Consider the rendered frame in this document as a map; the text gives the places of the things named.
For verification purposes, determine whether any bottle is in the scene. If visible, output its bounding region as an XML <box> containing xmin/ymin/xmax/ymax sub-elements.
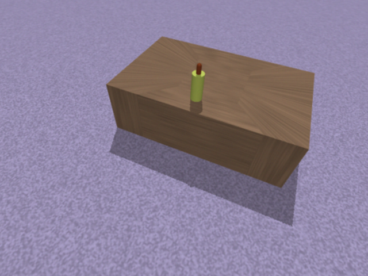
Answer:
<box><xmin>190</xmin><ymin>63</ymin><xmax>205</xmax><ymax>102</ymax></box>

